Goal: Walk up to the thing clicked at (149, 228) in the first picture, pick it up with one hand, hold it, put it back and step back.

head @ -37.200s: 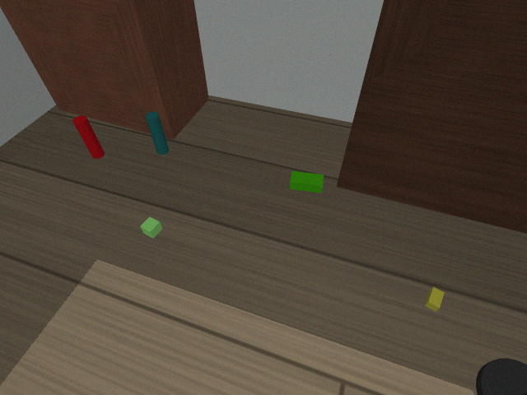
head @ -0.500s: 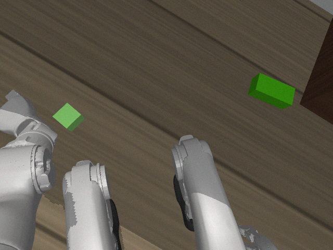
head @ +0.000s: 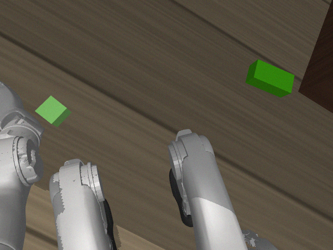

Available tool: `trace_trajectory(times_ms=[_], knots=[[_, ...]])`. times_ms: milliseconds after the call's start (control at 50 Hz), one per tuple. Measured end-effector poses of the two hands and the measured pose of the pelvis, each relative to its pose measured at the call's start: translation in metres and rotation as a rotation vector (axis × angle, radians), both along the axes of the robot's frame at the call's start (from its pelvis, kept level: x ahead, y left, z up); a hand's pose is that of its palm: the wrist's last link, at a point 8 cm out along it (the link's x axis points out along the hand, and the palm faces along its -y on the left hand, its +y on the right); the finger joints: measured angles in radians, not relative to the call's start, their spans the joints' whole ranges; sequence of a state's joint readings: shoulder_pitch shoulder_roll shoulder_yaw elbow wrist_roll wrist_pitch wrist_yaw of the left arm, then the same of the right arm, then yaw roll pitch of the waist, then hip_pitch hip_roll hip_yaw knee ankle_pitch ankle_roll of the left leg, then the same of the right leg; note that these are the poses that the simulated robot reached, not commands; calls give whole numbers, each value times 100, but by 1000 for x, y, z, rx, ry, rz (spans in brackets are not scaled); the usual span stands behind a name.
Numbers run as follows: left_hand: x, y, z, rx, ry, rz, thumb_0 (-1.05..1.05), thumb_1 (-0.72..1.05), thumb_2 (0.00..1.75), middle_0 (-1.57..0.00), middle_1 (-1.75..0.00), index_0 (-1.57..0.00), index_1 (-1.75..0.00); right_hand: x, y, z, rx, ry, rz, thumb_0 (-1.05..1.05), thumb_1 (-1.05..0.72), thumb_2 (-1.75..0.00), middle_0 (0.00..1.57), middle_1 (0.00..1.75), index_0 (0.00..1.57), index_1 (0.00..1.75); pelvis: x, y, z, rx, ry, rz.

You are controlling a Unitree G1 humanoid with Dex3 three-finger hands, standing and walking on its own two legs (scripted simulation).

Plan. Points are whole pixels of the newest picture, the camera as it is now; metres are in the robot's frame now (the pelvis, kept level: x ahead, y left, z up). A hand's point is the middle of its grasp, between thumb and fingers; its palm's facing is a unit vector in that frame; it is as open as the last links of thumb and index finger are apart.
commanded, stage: rise first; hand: left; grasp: from above
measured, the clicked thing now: (54, 111) +0.50 +0.22 -0.30
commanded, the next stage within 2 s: approach in 0.26 s
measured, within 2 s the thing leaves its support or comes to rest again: neither
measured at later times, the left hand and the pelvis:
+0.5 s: hand (25, 112) +0.47 +0.26 -0.18, palm faces -0.29 -0.28 -0.91, open 13.1 cm; pelvis +0.00 +0.01 -0.01, yaw -1 degrees
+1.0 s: hand (48, 88) +0.52 +0.19 -0.15, palm faces -0.28 -0.25 -0.93, open 14.0 cm; pelvis +0.00 +0.00 +0.00, yaw -2 degrees
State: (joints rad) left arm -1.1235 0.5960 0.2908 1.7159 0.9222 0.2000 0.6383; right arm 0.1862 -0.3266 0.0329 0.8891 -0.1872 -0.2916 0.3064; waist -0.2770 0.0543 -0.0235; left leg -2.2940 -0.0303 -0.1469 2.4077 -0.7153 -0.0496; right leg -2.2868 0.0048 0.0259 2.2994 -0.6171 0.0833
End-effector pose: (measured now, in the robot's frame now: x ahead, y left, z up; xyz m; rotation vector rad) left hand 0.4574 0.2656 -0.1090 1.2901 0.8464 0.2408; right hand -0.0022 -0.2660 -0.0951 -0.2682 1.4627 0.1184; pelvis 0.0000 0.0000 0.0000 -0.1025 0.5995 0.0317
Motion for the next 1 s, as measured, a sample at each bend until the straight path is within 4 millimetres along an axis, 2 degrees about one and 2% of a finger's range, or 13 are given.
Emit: trace_trajectory(times_ms=[160,500,600,740,820,900,1000], knots=[[1,0,-6,13,5,-19,0,-35,84,-29,-83,-28,-83,-8,-1,4,-15,20,-1,1,-89,-89,20,30,19,30,-1,2,-3,-11,-3,-2],[14,-7,-15,12,-8,-36,0,-36,84,-29,-81,-27,-82,-20,13,5,24,62,-9,1,-89,-89,20,30,19,30,2,5,-6,-24,-5,-5],[28,-23,-14,4,-20,-80,0,-38,85,-28,-83,-26,-84,-27,14,7,16,64,-28,0,-89,-89,20,30,19,30,1,5,-9,-29,-9,-9],[56,-68,-6,-16,-59,-170,0,-42,89,-25,-87,-23,-88,-44,13,18,-15,79,-70,0,-89,-89,20,30,19,30,1,4,-10,-37,-8,-17],[67,-87,1,-4,-79,-184,0,-45,91,-23,-89,-21,-90,-56,13,24,-16,97,-98,0,-89,-89,20,30,19,30,1,4,-8,-39,-1,-23],[68,-91,10,18,-79,-164,0,-48,93,-21,-90,-18,-92,-66,14,27,8,124,-121,0,-90,-89,20,30,19,30,1,2,-3,-31,7,-26],[58,-77,14,24,-47,-105,0,-51,95,-19,-91,-16,-93,-72,14,23,43,142,-135,1,-89,-89,20,30,19,30,0,0,1,-20,4,-25]])
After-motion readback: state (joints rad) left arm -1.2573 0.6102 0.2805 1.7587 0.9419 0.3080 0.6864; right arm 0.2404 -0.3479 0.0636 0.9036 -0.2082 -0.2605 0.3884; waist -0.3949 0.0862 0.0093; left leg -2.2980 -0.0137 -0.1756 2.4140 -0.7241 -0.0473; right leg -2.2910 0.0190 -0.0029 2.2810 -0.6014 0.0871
